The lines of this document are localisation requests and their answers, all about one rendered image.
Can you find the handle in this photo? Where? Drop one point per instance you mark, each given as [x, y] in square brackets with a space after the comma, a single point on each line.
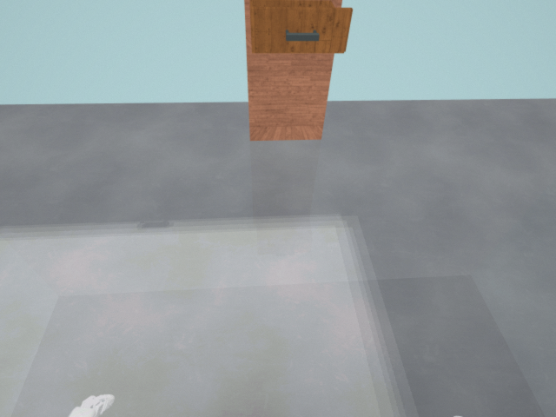
[302, 36]

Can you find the drawer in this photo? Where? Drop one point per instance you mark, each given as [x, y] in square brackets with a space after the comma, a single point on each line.
[271, 18]

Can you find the left robot hand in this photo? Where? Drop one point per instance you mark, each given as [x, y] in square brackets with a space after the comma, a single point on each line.
[93, 406]

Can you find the cabinet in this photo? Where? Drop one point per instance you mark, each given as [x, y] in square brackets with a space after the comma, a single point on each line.
[287, 92]

